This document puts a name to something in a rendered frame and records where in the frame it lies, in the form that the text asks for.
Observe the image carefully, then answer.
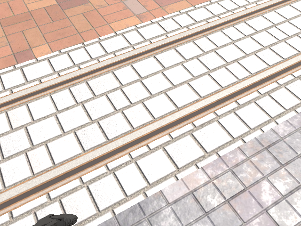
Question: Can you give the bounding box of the left robot hand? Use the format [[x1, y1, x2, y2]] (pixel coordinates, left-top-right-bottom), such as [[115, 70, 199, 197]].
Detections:
[[32, 214, 78, 226]]

